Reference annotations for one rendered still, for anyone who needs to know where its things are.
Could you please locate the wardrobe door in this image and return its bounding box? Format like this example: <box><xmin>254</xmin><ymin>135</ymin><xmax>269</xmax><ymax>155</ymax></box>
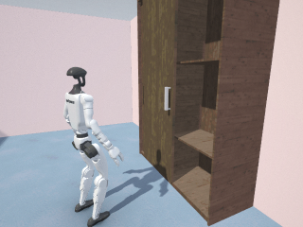
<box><xmin>140</xmin><ymin>1</ymin><xmax>144</xmax><ymax>151</ymax></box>
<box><xmin>142</xmin><ymin>0</ymin><xmax>178</xmax><ymax>183</ymax></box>

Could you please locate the handle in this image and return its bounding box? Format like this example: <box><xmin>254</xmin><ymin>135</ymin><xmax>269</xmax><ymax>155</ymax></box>
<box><xmin>164</xmin><ymin>87</ymin><xmax>170</xmax><ymax>111</ymax></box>
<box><xmin>139</xmin><ymin>83</ymin><xmax>142</xmax><ymax>100</ymax></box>

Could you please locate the left robot forearm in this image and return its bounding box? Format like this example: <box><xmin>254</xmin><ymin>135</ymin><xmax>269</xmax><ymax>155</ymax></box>
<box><xmin>65</xmin><ymin>118</ymin><xmax>77</xmax><ymax>133</ymax></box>

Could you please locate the left robot upper arm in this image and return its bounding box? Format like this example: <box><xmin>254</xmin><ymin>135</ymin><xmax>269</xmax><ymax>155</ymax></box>
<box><xmin>63</xmin><ymin>92</ymin><xmax>69</xmax><ymax>120</ymax></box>

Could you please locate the right robot upper arm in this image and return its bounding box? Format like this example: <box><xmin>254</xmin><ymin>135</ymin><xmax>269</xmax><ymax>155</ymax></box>
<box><xmin>80</xmin><ymin>94</ymin><xmax>97</xmax><ymax>130</ymax></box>

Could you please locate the right robot shin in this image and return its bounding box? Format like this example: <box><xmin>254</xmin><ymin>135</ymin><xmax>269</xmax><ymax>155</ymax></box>
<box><xmin>92</xmin><ymin>178</ymin><xmax>109</xmax><ymax>219</ymax></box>

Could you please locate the right robot forearm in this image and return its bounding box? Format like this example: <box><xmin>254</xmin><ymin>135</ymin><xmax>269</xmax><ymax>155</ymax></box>
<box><xmin>90</xmin><ymin>119</ymin><xmax>113</xmax><ymax>150</ymax></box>

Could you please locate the robot torso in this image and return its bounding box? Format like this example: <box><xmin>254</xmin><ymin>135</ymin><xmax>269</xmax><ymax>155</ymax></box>
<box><xmin>66</xmin><ymin>91</ymin><xmax>92</xmax><ymax>151</ymax></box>

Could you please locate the right robot hand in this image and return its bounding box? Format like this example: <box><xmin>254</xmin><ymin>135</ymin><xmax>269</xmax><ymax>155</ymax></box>
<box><xmin>108</xmin><ymin>146</ymin><xmax>124</xmax><ymax>166</ymax></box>

